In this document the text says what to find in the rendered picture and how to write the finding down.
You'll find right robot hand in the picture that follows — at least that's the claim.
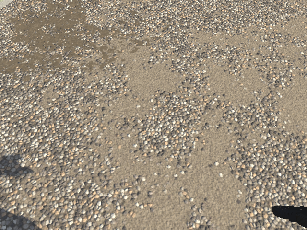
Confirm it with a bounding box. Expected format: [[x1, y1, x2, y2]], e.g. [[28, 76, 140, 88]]
[[272, 205, 307, 228]]

